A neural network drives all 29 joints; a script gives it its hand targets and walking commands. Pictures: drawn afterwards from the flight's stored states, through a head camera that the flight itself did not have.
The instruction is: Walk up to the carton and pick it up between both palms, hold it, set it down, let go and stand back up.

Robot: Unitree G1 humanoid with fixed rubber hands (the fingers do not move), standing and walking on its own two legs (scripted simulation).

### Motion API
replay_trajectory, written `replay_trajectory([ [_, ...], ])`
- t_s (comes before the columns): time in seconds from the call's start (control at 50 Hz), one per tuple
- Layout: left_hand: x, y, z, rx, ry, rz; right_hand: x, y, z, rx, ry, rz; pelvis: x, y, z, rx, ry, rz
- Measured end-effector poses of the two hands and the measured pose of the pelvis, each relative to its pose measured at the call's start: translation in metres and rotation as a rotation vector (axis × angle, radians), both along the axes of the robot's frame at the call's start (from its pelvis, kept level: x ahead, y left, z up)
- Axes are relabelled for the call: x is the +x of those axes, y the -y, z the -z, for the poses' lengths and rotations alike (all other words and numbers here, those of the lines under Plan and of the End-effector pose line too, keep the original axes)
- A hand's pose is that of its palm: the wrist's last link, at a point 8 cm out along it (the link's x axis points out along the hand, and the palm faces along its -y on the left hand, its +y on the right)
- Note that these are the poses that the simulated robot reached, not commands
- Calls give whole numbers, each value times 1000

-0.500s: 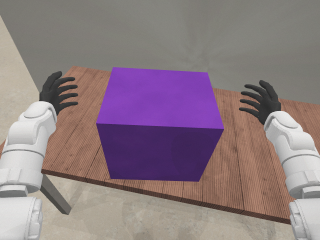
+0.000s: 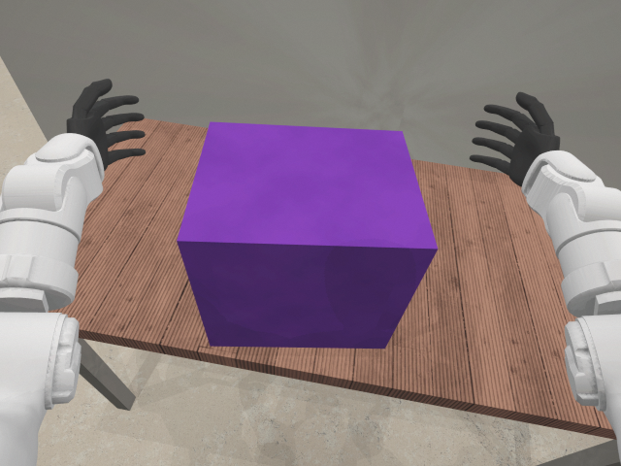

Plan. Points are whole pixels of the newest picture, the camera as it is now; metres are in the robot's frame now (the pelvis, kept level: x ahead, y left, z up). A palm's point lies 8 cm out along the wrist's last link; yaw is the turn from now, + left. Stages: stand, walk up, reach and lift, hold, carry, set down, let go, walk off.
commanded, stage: reach and lift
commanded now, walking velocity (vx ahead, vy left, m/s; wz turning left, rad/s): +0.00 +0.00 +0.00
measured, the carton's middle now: (302, 242) +0.45 +0.00 +0.01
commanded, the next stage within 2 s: none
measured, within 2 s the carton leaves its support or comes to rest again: neither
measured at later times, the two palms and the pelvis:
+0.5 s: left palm (114, 204) +0.43 +0.25 +0.11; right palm (484, 209) +0.43 -0.24 +0.11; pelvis -0.01 +0.00 -0.01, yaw +0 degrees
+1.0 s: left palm (139, 241) +0.43 +0.24 +0.04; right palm (462, 236) +0.43 -0.23 +0.06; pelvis -0.02 +0.00 -0.03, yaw +0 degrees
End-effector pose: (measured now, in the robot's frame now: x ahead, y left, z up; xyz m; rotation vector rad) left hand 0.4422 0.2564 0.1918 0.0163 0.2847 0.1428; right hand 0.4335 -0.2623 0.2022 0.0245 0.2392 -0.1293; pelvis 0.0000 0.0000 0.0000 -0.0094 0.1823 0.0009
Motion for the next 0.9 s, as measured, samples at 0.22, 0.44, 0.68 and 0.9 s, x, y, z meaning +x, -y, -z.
replay_trajectory([
  [0.22,11,8,8,-2,-20,14,4,1,12,-26,-48,30,-3,0,2,-2,-23,8],
  [0.44,-8,1,79,37,-22,-10,-2,-15,78,-54,-45,5,-9,0,8,-10,-98,-4],
  [0.68,-10,4,107,47,20,-22,2,-24,112,-79,-49,-7,-19,3,19,-19,-193,-9],
  [0.9,-18,6,149,58,-15,-29,-2,-25,140,-91,-52,-10,-23,4,27,-17,-248,-9],
])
